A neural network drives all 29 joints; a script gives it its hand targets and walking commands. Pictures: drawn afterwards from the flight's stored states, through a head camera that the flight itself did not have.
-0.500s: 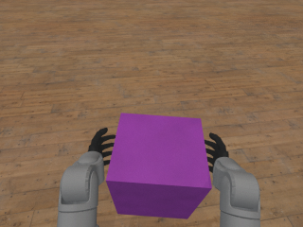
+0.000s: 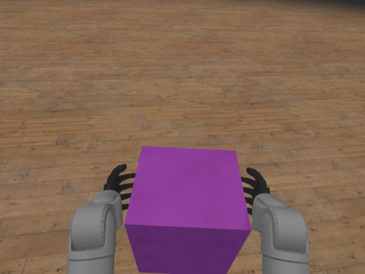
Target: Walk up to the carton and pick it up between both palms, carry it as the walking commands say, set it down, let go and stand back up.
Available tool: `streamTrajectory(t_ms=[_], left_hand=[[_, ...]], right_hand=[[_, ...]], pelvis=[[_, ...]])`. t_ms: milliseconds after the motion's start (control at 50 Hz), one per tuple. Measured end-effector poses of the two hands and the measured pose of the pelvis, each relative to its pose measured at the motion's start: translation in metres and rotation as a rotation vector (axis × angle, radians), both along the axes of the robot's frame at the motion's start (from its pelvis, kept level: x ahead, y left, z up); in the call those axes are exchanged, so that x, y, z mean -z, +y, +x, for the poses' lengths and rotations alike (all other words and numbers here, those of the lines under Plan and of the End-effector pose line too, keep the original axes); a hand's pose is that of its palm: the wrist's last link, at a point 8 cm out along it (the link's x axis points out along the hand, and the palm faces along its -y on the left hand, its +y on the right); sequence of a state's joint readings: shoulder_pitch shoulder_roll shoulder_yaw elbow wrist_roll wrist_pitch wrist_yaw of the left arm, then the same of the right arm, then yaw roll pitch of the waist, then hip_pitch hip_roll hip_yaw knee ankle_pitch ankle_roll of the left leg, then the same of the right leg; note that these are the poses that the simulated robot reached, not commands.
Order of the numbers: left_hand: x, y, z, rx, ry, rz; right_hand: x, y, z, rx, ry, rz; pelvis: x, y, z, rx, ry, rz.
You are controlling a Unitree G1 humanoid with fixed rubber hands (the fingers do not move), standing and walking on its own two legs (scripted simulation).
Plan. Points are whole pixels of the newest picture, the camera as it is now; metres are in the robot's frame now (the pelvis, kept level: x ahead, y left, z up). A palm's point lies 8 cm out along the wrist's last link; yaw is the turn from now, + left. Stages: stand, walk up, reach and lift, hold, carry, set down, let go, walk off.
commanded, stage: carry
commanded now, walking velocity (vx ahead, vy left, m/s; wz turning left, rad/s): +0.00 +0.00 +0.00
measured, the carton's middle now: (185, 213) +0.28 +0.00 +0.02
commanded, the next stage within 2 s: none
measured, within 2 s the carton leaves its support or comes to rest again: neither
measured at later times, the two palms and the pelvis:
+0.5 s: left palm (105, 200) +0.27 +0.17 +0.08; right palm (247, 205) +0.27 -0.13 +0.08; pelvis +0.00 +0.02 +0.00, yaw +0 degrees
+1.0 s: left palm (104, 198) +0.28 +0.18 +0.06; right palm (239, 202) +0.28 -0.12 +0.06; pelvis +0.01 +0.03 +0.00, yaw +1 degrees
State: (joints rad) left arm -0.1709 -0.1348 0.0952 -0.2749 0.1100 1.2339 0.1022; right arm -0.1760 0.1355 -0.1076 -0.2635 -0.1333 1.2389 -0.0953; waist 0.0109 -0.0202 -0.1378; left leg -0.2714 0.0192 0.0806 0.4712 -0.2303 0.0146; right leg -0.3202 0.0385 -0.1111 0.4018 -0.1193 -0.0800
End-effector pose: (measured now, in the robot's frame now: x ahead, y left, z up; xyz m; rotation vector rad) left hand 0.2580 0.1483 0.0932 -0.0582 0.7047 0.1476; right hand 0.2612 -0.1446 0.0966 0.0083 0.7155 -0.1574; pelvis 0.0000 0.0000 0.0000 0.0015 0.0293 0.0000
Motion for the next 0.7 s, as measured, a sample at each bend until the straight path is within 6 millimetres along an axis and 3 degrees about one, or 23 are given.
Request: streamTrajectory(t_ms=[260,700], left_hand=[[0.006,0.002,0.002,0.024,0.020,0.010],[0.023,0.027,0.018,0.009,0.010,0.012]], right_hand=[[0.011,0.002,-0.007,0.024,0.020,0.008],[0.026,0.027,0.015,-0.004,0.010,-0.008]], pelvis=[[0.001,0.009,-0.006,-0.003,0.004,-0.004],[0.002,0.029,0.005,-0.008,0.012,0.001]])
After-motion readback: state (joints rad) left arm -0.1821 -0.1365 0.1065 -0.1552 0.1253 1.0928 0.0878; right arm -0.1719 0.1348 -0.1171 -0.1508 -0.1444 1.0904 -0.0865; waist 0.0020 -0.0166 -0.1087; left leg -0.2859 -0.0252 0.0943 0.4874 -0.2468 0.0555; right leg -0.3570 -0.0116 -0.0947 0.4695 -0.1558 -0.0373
